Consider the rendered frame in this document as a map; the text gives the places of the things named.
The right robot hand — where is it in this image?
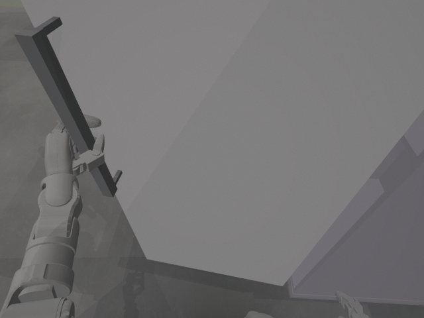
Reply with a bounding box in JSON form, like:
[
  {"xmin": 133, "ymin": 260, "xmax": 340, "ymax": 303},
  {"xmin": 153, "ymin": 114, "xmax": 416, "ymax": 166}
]
[{"xmin": 335, "ymin": 291, "xmax": 370, "ymax": 318}]

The left robot upper arm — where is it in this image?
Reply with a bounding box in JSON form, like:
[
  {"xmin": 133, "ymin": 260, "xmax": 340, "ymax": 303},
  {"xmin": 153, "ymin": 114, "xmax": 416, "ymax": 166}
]
[{"xmin": 2, "ymin": 297, "xmax": 75, "ymax": 318}]

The left robot forearm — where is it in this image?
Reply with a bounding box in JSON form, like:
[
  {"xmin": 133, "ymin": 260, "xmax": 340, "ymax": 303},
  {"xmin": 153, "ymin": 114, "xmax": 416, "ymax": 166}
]
[{"xmin": 0, "ymin": 173, "xmax": 83, "ymax": 318}]

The fridge door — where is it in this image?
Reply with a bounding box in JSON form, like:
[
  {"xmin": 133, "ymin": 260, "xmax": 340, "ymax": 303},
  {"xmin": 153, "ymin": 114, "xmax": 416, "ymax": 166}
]
[{"xmin": 21, "ymin": 0, "xmax": 424, "ymax": 286}]

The handle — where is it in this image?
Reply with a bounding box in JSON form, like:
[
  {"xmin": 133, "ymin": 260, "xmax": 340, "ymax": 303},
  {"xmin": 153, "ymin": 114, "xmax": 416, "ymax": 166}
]
[{"xmin": 15, "ymin": 17, "xmax": 122, "ymax": 197}]

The left robot hand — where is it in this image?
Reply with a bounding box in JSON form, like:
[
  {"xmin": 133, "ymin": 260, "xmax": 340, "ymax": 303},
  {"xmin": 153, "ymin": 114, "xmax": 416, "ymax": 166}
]
[{"xmin": 44, "ymin": 114, "xmax": 105, "ymax": 177}]

